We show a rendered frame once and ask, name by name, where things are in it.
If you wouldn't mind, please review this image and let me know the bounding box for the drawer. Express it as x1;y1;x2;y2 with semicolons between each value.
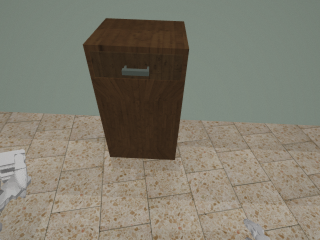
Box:
89;50;183;81

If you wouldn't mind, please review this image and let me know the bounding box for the robot left hand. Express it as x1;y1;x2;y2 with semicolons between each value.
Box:
0;149;32;212

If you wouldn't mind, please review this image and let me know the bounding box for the cabinet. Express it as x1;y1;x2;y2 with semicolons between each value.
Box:
83;18;189;160

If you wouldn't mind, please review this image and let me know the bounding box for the handle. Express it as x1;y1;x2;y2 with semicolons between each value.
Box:
121;65;150;77

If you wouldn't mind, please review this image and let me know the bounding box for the robot right hand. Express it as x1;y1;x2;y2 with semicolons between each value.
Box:
243;218;271;240

